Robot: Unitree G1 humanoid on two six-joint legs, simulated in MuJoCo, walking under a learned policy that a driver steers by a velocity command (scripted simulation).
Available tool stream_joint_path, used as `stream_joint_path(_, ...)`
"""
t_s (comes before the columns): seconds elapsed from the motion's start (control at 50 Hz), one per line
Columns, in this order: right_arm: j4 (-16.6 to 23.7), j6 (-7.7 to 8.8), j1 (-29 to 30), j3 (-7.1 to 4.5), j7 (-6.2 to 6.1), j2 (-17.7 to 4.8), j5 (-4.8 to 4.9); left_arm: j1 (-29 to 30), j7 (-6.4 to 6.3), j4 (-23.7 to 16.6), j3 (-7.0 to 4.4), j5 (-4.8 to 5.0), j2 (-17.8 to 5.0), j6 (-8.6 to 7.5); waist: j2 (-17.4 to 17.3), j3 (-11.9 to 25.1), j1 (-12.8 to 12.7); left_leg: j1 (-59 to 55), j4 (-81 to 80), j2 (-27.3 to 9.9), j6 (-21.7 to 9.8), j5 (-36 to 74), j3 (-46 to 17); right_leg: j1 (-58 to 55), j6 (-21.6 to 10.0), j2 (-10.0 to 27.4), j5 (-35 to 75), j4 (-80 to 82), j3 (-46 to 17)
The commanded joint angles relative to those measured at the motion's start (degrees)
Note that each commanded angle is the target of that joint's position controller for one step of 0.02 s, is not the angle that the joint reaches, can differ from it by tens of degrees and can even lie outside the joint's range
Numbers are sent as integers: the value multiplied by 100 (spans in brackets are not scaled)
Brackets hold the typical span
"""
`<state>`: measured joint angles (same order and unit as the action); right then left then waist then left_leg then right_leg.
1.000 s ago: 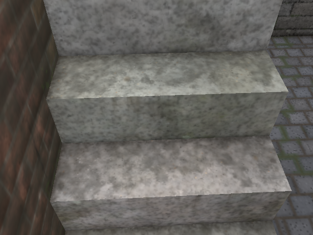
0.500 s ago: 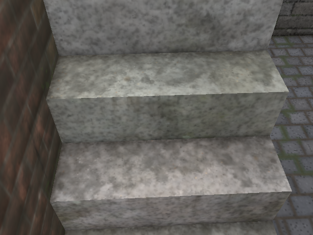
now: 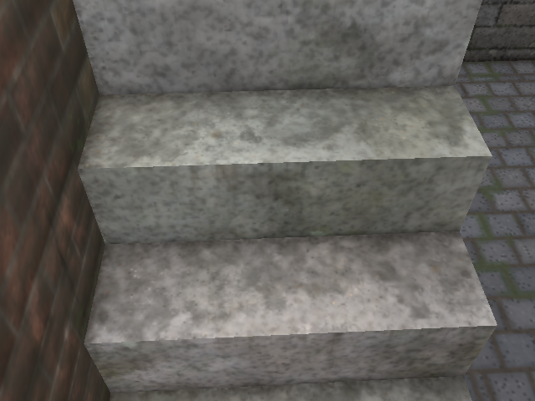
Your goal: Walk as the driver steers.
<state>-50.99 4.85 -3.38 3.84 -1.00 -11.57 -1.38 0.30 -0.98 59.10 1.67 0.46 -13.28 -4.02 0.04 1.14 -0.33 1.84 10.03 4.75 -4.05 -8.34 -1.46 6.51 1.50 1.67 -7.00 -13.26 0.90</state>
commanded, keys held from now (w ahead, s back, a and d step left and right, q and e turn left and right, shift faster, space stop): w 1.00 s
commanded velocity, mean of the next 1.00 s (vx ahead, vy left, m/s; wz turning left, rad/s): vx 0.50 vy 0.00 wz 0.00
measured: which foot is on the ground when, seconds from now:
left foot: down 0.00-1.00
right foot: down 0.00-1.00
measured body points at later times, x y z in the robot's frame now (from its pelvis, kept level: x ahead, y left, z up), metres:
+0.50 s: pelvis +0.00 +0.00 +0.00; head +0.00 +0.00 +0.45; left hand +0.16 +0.24 -0.12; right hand +0.17 -0.22 -0.11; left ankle -0.04 +0.07 -0.75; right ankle +0.00 -0.14 -0.75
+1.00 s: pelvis +0.00 +0.00 +0.00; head -0.01 +0.00 +0.45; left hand +0.16 +0.24 -0.11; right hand +0.16 -0.22 -0.11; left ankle -0.04 +0.07 -0.75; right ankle +0.00 -0.14 -0.75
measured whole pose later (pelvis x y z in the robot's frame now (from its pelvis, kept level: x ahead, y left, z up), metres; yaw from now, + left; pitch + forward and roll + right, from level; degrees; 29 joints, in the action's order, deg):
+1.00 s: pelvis +0.00 +0.00 +0.00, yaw +0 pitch +0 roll +0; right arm -51.4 4.4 -3.9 4.0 -0.6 -11.4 -1.4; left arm -0.1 -0.9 57.8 1.8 0.2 -13.2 -4.0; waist 0.1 1.3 -0.1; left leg 1.8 9.6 4.8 -3.9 -7.8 -1.8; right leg 6.8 1.7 2.0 -7.0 -13.6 0.6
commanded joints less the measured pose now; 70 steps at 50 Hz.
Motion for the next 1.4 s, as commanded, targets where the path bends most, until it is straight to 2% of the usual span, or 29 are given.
stream_joint_path(0.02,399,87,435,-113,-13,-510,3,501,-14,-348,-108,2,-603,-78,-63,472,0,53,-53,-1090,348,1240,-709,-320,-145,683,1115,-25,-562)
stream_joint_path(0.12,388,86,438,-120,-8,-509,-1,493,-12,-343,-100,5,-592,-81,-63,484,0,44,-68,-1089,348,1224,-716,-322,-145,685,1111,-12,-563)
stream_joint_path(0.14,364,44,395,-107,17,-483,-13,499,-9,-372,-94,-14,-577,-77,-119,527,32,-66,-59,-1092,352,1386,-699,-256,-115,713,1101,-31,-528)
stream_joint_path(0.2,390,84,432,-117,-11,-510,5,502,-13,-352,-108,0,-610,-79,-44,454,5,59,-63,-1091,342,1194,-708,-303,-138,680,1093,-14,-567)
stream_joint_path(0.24,364,32,394,-103,17,-486,-10,499,-9,-388,-101,-17,-585,-72,-109,504,18,-72,-44,-1096,344,1406,-695,-223,-100,700,1060,-34,-533)
stream_joint_path(0.28,392,78,440,-117,-10,-514,4,493,-13,-362,-107,1,-611,-78,-24,442,3,61,-66,-1090,337,1175,-709,-288,-130,676,1072,-9,-566)
stream_joint_path(0.34,364,26,398,-103,19,-490,-9,491,-9,-402,-100,-17,-591,-71,-86,487,18,-65,-51,-1094,337,1371,-697,-207,-93,697,1038,-29,-534)
stream_joint_path(0.36,386,64,442,-117,-4,-516,1,484,-12,-376,-108,4,-613,-75,-18,436,-10,37,-60,-1092,333,1199,-713,-259,-119,665,1039,-5,-568)
stream_joint_path(0.38,364,38,391,-100,15,-488,-5,497,-11,-406,-99,-21,-595,-74,-61,479,35,-26,-70,-1093,331,1288,-699,-229,-98,706,1049,-25,-535)
stream_joint_path(1.4,343,34,375,-108,28,-487,-6,451,-5,-502,-93,-24,-596,-79,-47,460,26,-13,-76,-1077,305,1203,-707,-201,-84,687,1014,-24,-543)
Keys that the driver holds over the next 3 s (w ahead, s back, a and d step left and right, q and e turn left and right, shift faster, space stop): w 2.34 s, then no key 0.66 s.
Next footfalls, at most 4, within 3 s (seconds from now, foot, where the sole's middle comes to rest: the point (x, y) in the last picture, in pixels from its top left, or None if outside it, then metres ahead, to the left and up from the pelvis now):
none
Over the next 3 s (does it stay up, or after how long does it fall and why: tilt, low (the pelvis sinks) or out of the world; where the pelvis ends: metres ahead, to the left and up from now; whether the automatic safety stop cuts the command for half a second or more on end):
stays up -0.02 -0.01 0.00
